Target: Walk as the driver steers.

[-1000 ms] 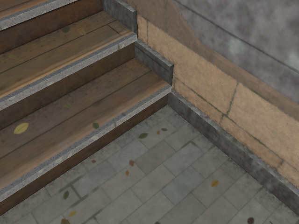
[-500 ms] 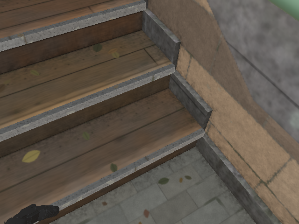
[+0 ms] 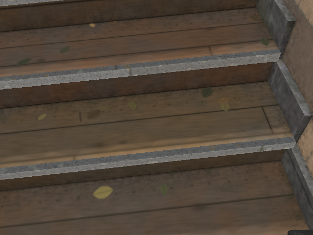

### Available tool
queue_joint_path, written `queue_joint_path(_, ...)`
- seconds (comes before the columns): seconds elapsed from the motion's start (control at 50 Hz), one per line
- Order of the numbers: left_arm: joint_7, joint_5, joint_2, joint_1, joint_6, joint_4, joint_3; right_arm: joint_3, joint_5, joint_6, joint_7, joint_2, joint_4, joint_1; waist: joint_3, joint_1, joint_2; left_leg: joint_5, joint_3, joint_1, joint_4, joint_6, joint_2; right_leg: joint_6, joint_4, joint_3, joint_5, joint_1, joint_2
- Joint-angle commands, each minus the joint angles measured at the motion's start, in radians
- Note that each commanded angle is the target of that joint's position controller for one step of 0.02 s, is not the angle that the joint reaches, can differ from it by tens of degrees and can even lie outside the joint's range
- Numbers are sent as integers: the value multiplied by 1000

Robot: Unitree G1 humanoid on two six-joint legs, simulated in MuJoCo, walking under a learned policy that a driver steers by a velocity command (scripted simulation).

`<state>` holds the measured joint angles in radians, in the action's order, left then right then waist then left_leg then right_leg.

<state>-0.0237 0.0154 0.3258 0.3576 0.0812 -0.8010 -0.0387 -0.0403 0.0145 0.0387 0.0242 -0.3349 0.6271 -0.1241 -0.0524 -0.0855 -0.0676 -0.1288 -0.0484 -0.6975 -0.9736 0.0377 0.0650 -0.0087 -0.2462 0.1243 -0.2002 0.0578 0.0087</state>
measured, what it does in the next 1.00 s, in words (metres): climbs, turning left: left foot, then right foot 0.17 m higher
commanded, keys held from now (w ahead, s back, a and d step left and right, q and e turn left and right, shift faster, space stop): w+q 0.64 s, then w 0.04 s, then w+e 0.32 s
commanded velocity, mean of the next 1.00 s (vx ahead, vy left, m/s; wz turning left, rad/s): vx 0.50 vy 0.00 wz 0.41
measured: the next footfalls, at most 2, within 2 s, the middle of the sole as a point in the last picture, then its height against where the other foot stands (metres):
left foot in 0.18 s outside the picture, level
right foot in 0.60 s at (179, 208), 0.17 m higher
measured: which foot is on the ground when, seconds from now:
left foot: up 0.00-0.16, down 0.18-0.60, up 0.62-1.00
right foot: down 0.00-0.18, up 0.20-0.58, down 0.60-1.00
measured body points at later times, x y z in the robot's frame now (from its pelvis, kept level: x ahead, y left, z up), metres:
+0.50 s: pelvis +0.25 +0.06 +0.00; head +0.28 +0.11 +0.45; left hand +0.45 +0.26 -0.06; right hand +0.24 -0.19 -0.12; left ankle +0.15 +0.12 -0.75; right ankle +0.41 -0.02 -0.43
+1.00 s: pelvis +0.46 +0.17 +0.16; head +0.49 +0.15 +0.61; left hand +0.27 +0.27 +0.03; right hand +0.73 +0.17 +0.08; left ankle +0.49 +0.33 -0.30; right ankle +0.47 +0.01 -0.58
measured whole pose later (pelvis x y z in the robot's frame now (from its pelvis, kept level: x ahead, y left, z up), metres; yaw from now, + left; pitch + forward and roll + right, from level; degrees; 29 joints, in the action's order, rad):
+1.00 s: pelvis +0.46 +0.17 +0.16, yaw +23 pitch +4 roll +1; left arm -0.04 0.03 0.06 0.63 0.03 -0.99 0.03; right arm 0.11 0.01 0.05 0.02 -0.05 0.61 -0.04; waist 0.03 -0.14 -0.04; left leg -0.13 0.01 -1.24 -1.92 0.04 0.14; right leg -0.01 -0.45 0.02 -0.33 0.19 0.08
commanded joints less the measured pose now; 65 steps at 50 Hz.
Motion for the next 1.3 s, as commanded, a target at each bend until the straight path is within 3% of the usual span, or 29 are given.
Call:
queue_joint_path(0.02, 2, -8, 154, -47, 3, 79, -28, -2, 4, 4, 14, -28, -83, 23, 33, 34, 187, 38, 39, 62, 9, -6, 8, -159, 53, -65, 309, 14, 244)
queue_joint_path(0.14, -17, -14, 216, -138, -36, 136, -36, -49, -15, -21, 20, -75, -78, -127, 196, 166, 190, -9, 180, 467, 201, -105, -123, -78, -391, 44, 1105, 11, 237)
queue_joint_path(0.16, -2, -49, 207, -212, -28, 147, -30, -67, -27, -30, 12, -77, -26, -310, 235, 287, 173, 153, 162, 715, 435, -144, -132, -46, -581, 53, 998, 127, 216)
queue_joint_path(0.18, 7, -15, 103, -258, -9, 166, 5, -73, -36, -37, -6, -128, 53, -424, 99, 329, -56, 331, 60, 876, 650, -184, -93, 11, -984, 40, 89, 450, 97)
queue_joint_path(0.2, 23, 36, -32, -132, 31, 195, 51, -63, -42, -21, -29, -237, 21, -353, 107, 146, -285, 1026, -289, 961, 430, -261, 136, 39, -1327, -65, -390, 752, 21)
queue_joint_path(0.22, 31, 22, -3, -36, 51, 179, 50, -67, -46, -12, -25, -219, -8, -367, 346, 151, -74, 975, -492, 1003, 490, -420, 281, 48, -1455, -221, -318, 781, 14)
queue_joint_path(0.24, 27, -18, 81, -86, 57, 212, 25, -79, -33, -21, -21, -222, 16, -375, 319, 142, 38, 464, -606, 965, 631, -499, 317, 70, -1518, -200, -275, 887, -5)
queue_joint_path(0.26, 25, -29, 62, -153, 57, 224, 27, -69, 0, -25, -20, -178, 44, -345, 188, 123, 119, 80, -603, 868, 693, -443, 276, 69, -1472, -185, -246, 980, 38)
queue_joint_path(0.3, 23, -19, -31, -226, 24, 242, 55, -21, -33, -26, -17, -76, 51, -251, 15, 80, 32, 59, -490, 629, 690, -381, 212, 90, -1682, -151, -231, 1073, 55)
queue_joint_path(0.42, 53, -27, -189, -334, 13, 391, 131, 29, -20, -35, -26, 1, 190, -335, -61, 61, 6, -152, -348, 463, 709, -268, 115, 34, -2078, -86, -218, 1405, 51)
queue_joint_path(0.48, 39, 42, -199, -566, 19, 530, 161, 27, 30, -44, -69, -13, 197, -321, -2, 105, 5, 65, -300, 220, 876, -284, 28, 69, -1556, 47, -86, 1074, 51)
queue_joint_path(0.52, 13, 52, -174, -554, 23, 553, 138, 9, 20, -37, -92, -53, 222, -326, 162, 50, -87, 564, -222, 176, 957, -272, 19, 31, -1192, 134, -60, 519, -5)
queue_joint_path(0.58, -10, -3, 87, -49, 4, 404, 18, -56, -3, -39, -113, -233, 212, -230, 415, -163, -287, 1697, -192, 769, 477, -210, 129, -22, -852, -51, -288, 339, -76)
queue_joint_path(0.6, 7, 7, 127, 122, 5, 331, 2, -51, -10, -30, -112, -187, 189, -144, 498, -216, -186, 1558, -204, 705, 227, -205, 106, -81, -648, -243, -251, 123, 6)
queue_joint_path(0.62, 15, 55, 209, 193, -3, 258, -18, -14, -59, -3, -79, 15, 118, -138, 587, -125, 485, 430, -160, 315, -232, -176, -140, -235, -351, -766, 219, -210, 299)
queue_joint_path(0.64, -21, 84, 124, 168, -20, 241, -15, -16, -70, 25, -23, 42, 165, -216, 654, -110, 547, -162, -347, 16, -776, -143, -310, -385, -67, -1367, 39, -245, 472)
queue_joint_path(0.66, -35, 24, 56, 94, -37, 216, -2, -22, -35, 33, 16, 53, 118, -133, 389, -66, 311, -225, -287, -165, -1035, -137, -234, -355, -43, -1270, -323, -71, 467)
queue_joint_path(0.7, -12, 6, -157, 31, -45, 31, 42, 56, -8, 24, 33, 187, 31, -15, -24, 55, 62, -219, -136, -305, -1080, -164, -135, -235, -97, -763, -511, 319, 320)
queue_joint_path(0.74, 18, 14, -251, 3, -42, -62, 59, 74, 20, 11, 34, 206, 56, -140, -45, 157, 62, -149, -136, -266, -1130, -172, -116, -157, -117, -476, -371, 439, 214)
queue_joint_path(0.84, 42, 17, -130, 9, -39, -98, 39, 120, 1, 19, 3, 219, -6, -35, -47, 163, 57, 24, -38, -443, -967, -104, -43, -192, -65, -241, -223, 467, 175)
queue_joint_path(1.0, -39, -5, -109, 366, -53, -156, 30, 148, -2, 50, 7, 264, -180, 360, 32, -66, 154, -36, 54, -827, -851, 38, 124, -216, 6, -458, -163, -106, 294)
queue_joint_path(1.08, -71, -47, -67, 354, -117, -133, -6, 180, 12, 54, 40, 334, -255, 464, 25, -37, 317, -494, 128, -188, -279, -1, 84, -193, 235, -342, 42, 173, 289)
queue_joint_path(1.14, -6, -4, -27, 236, -46, -113, 8, 41, 25, 61, 18, 72, -99, 9, 220, 210, 428, -317, 133, 345, -193, -95, -32, -155, -144, -174, 1185, 150, 210)
queue_joint_path(1.16, -3, -21, -75, 248, -15, -104, 6, 1, -13, 61, 6, 1, -75, -168, 424, 284, 193, -532, -287, 697, -35, -204, 179, -82, -516, -144, 1239, 443, 140)
queue_joint_path(1.18, 19, -34, -80, 139, 7, -57, -2, -44, -45, 39, -13, -147, -22, -350, 565, 353, -184, -803, -791, 835, 484, -291, 336, -54, -850, -241, 355, 587, -7)
queue_joint_path(1.2, 44, -30, -138, 95, 13, -53, -9, -39, -51, 30, -31, -149, 27, -342, 538, 290, -247, -916, -1032, 752, 706, -296, 440, -40, -1359, -335, 45, 732, -52)
queue_joint_path(1.24, 62, -41, -259, -71, 3, 54, 25, 15, -32, 9, -37, 51, 120, -176, 222, 156, -188, -660, -642, 438, 620, -197, 408, -88, -1652, -292, 110, 899, 17)
queue_joint_path(1.26, 57, -42, -221, -85, -19, 68, 17, 46, -50, 12, -27, 191, 182, -149, 119, 105, -118, -558, -408, 329, 521, -147, 374, -129, -1678, -249, 138, 914, 50)
queue_joint_path(1.3, 62, -58, -225, -88, -56, 84, 21, 55, -53, 21, -20, 266, 267, -118, 34, 36, -78, -414, -186, 276, 515, -100, 332, -170, -1739, -254, 155, 926, 38)
Keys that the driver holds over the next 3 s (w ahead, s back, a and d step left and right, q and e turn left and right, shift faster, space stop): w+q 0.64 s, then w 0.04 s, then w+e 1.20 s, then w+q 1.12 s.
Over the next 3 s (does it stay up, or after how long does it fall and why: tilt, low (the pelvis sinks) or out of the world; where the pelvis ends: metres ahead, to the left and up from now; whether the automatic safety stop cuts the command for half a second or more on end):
stays up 1.58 0.28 0.84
